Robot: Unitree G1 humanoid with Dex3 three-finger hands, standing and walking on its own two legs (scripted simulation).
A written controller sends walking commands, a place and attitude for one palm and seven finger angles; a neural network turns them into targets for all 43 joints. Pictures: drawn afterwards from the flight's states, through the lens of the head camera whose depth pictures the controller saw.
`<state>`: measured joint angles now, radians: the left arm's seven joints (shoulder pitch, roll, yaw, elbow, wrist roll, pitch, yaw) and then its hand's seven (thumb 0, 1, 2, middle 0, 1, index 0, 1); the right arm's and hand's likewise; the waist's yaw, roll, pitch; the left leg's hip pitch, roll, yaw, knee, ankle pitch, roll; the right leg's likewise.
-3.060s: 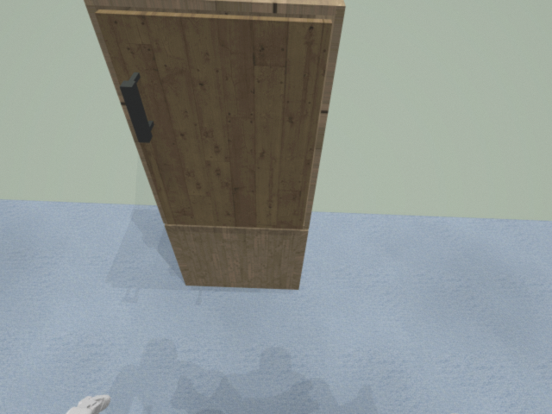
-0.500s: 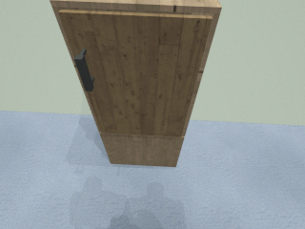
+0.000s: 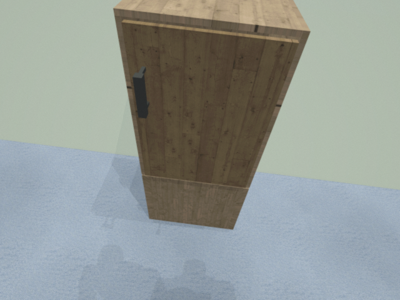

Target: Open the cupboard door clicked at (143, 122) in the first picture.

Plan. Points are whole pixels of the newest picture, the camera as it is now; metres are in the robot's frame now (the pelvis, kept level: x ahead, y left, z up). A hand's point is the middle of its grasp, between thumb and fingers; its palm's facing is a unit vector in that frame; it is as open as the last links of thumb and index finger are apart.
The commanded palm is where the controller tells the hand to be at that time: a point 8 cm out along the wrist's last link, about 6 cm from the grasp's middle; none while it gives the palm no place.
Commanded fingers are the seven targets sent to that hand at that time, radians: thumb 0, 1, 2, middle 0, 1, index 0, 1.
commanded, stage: come to a stop and stand still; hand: left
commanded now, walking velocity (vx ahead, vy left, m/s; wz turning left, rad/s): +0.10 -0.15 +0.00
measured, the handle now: (143, 92) +0.60 +0.22 +0.09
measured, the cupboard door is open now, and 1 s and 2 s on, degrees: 0 0 0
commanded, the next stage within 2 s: look again from close up in 0.64 s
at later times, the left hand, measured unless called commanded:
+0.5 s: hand out of the picture +0.01 +0.13 -0.17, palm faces +0.05 -0.98 -0.17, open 7.3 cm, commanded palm none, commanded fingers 0.00 0.90 0.90 -0.20 -0.30 -0.20 -0.30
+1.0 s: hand out of the picture +0.01 +0.18 -0.17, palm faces +0.05 -0.97 -0.22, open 7.4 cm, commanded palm none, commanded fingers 0.00 0.90 0.90 -0.20 -0.30 -0.20 -0.30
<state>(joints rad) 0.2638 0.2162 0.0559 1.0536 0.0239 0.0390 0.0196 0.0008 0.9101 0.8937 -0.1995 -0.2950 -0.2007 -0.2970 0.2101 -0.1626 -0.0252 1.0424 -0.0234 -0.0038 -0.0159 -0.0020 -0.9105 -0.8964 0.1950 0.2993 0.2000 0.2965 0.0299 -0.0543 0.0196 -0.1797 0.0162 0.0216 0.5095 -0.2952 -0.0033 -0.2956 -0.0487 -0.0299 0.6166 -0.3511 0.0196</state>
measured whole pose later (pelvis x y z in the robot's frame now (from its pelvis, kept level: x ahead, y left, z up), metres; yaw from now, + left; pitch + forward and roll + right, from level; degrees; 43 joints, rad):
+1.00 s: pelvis +0.00 +0.00 +0.00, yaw +0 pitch -3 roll +0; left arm 0.32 0.18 0.02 1.05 0.02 -0.01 0.04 0.00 0.91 0.89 -0.20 -0.30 -0.20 -0.30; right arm 0.28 -0.19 -0.03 1.04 -0.02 -0.01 -0.03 0.00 -0.91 -0.90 0.20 0.30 0.20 0.30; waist 0.00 0.00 -0.01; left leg -0.20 0.04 0.05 0.54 -0.30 -0.01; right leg -0.16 -0.02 -0.08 0.52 -0.31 -0.01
